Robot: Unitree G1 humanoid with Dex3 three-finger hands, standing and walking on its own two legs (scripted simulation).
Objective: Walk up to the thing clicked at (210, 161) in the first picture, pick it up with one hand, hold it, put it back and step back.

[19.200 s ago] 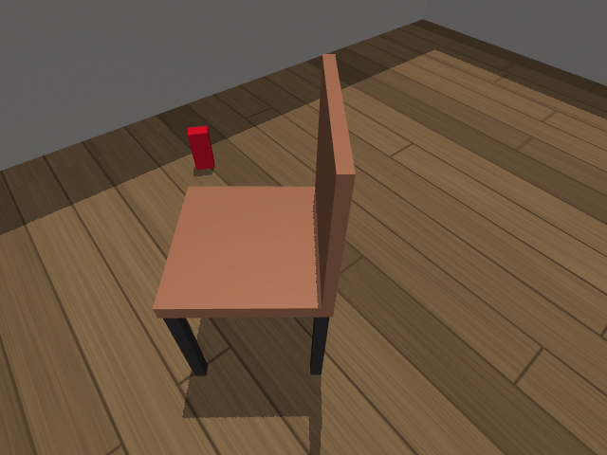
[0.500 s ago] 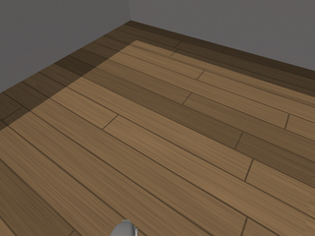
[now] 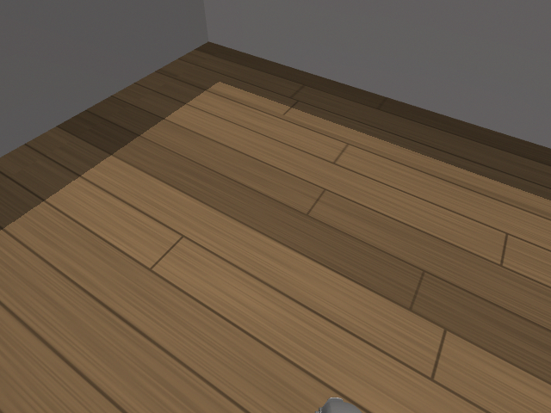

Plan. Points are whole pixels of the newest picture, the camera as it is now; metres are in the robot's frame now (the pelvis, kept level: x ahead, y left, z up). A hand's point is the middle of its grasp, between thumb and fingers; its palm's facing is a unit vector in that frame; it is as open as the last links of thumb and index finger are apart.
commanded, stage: walk up
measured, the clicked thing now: out of the picture +0.34 +1.44 -0.66
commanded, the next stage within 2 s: none
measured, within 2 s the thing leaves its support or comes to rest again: neither
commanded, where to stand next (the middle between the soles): +0.49 +0.01 m, yaw +3 degrees
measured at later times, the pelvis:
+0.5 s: pelvis +0.19 -0.03 -0.01, yaw +10 degrees
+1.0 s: pelvis +0.39 -0.07 -0.02, yaw +31 degrees
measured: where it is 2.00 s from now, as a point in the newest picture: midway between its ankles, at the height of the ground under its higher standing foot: (295, 353)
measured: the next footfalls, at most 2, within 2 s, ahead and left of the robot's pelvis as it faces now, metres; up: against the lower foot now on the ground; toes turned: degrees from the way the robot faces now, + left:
right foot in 0.06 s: +0.17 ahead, -0.14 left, +0.00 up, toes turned -4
left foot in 0.52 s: +0.30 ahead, +0.13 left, +0.00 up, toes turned +17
